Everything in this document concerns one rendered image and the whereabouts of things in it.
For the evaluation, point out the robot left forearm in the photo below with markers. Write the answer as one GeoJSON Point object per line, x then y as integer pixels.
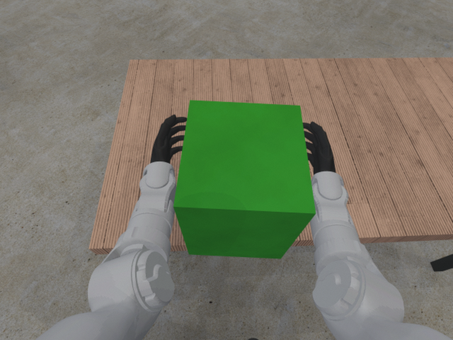
{"type": "Point", "coordinates": [151, 221]}

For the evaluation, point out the carton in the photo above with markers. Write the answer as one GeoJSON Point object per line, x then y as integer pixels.
{"type": "Point", "coordinates": [244, 185]}

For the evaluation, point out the robot right forearm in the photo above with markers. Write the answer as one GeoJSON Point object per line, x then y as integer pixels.
{"type": "Point", "coordinates": [333, 231]}

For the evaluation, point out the table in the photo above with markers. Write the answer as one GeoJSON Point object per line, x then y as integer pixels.
{"type": "Point", "coordinates": [389, 122]}

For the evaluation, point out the right robot hand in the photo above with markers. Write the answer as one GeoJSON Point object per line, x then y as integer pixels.
{"type": "Point", "coordinates": [321, 157]}

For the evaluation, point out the left robot upper arm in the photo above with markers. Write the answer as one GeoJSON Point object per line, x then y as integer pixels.
{"type": "Point", "coordinates": [126, 295]}

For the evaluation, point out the right robot upper arm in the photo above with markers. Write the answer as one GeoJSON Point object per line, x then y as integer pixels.
{"type": "Point", "coordinates": [357, 304]}

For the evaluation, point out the left robot hand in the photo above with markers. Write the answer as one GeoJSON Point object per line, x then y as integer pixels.
{"type": "Point", "coordinates": [162, 151]}

